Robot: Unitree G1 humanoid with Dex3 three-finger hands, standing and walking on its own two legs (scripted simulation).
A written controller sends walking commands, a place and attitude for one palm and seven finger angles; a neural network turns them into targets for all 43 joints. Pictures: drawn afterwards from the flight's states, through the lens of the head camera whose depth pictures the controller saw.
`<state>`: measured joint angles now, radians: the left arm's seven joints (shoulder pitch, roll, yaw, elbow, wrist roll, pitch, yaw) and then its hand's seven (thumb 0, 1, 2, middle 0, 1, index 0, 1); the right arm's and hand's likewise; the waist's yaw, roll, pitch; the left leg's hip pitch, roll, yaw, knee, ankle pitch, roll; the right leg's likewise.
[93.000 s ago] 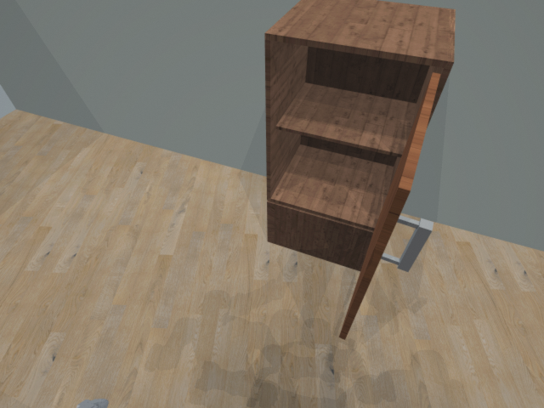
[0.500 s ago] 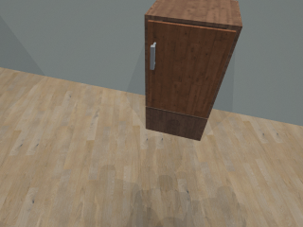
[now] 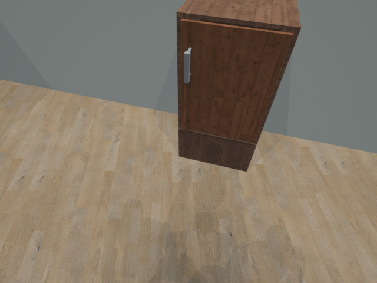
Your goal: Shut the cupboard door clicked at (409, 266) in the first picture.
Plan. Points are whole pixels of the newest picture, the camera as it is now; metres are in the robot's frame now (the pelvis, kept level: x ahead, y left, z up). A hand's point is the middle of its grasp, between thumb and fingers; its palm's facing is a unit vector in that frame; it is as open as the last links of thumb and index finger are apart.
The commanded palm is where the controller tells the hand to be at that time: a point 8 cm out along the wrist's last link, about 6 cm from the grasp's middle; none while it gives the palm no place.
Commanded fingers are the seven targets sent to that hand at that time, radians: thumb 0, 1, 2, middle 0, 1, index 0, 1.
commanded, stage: look to check the result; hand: left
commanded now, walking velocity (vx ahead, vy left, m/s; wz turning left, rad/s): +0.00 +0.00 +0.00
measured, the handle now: (188, 65) +0.95 +0.04 -0.04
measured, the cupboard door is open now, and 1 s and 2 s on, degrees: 0 0 0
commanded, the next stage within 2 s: stand and wait in 0.32 s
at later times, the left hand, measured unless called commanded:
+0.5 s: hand out of the picture -0.01 +0.15 -0.18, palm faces +0.02 -0.99 -0.16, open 7.4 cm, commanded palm none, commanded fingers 0.00 0.90 0.90 -0.20 -0.30 -0.20 -0.30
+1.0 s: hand out of the picture +0.00 +0.16 -0.18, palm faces +0.02 -0.98 -0.18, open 7.4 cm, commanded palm none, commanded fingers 0.00 0.90 0.90 -0.20 -0.30 -0.20 -0.30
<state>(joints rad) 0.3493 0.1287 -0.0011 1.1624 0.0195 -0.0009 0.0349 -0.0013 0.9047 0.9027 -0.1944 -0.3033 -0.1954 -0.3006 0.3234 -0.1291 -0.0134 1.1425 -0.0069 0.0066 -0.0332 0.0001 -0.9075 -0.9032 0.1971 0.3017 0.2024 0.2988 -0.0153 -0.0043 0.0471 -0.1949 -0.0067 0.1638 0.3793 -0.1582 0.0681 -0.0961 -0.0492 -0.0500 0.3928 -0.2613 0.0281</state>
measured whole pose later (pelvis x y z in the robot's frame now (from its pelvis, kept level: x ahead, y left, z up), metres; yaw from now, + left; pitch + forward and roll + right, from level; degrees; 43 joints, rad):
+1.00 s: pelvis +0.03 -0.01 +0.00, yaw +0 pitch -2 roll +0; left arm 0.30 0.15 0.00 1.17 0.02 -0.01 0.03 0.00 0.90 0.90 -0.19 -0.30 -0.20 -0.30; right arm 0.27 -0.15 0.00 1.15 -0.01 0.00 -0.04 0.00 -0.91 -0.90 0.20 0.30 0.20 0.30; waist -0.01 -0.01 0.06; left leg -0.16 -0.01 0.15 0.36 -0.19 0.05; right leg -0.04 -0.04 -0.06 0.35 -0.28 0.02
